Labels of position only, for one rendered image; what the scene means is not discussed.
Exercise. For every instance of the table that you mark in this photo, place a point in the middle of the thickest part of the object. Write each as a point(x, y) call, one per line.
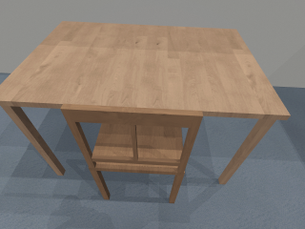
point(143, 66)

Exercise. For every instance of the chair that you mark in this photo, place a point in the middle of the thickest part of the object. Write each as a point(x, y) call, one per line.
point(135, 140)

